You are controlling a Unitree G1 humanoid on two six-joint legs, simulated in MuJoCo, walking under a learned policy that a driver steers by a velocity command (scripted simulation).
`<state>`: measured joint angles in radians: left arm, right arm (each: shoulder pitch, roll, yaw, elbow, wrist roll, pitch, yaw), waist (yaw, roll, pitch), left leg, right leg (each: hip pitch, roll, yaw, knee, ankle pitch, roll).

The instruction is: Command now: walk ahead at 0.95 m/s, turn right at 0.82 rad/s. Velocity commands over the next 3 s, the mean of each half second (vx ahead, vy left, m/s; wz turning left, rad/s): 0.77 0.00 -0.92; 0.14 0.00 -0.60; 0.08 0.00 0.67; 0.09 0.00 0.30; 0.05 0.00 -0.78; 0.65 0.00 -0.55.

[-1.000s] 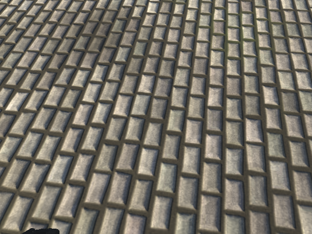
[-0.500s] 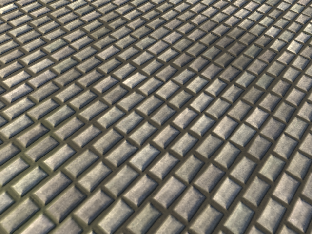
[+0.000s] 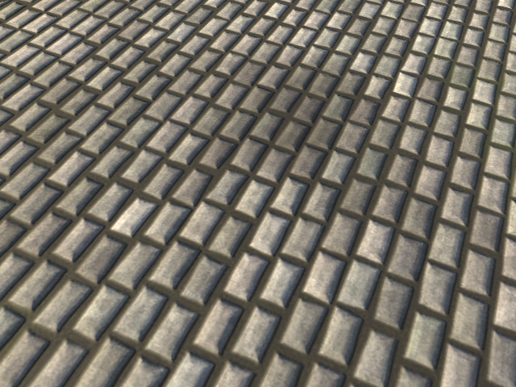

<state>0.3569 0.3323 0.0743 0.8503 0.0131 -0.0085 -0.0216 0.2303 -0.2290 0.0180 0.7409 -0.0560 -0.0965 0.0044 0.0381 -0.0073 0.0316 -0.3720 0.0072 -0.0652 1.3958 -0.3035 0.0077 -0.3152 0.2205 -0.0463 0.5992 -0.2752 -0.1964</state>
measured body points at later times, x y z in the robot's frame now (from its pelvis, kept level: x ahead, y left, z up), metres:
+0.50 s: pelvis +0.42 +0.03 +0.02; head +0.47 +0.00 +0.47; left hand +0.71 +0.23 -0.06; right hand +0.39 -0.28 -0.09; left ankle +0.48 +0.15 -0.71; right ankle +0.39 -0.06 -0.64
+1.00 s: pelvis +0.61 -0.05 +0.02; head +0.63 -0.08 +0.46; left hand +0.91 +0.01 -0.07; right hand +0.54 -0.35 -0.09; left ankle +0.76 +0.03 -0.68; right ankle +0.59 -0.15 -0.71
